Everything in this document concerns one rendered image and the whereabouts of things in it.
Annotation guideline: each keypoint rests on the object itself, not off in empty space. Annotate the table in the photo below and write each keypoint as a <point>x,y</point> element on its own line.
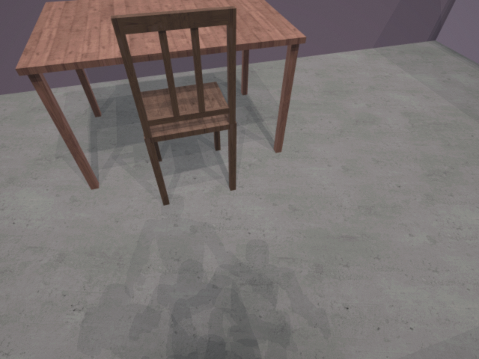
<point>78,34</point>

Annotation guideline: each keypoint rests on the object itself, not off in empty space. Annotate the chair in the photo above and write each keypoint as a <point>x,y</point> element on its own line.
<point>178,112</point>

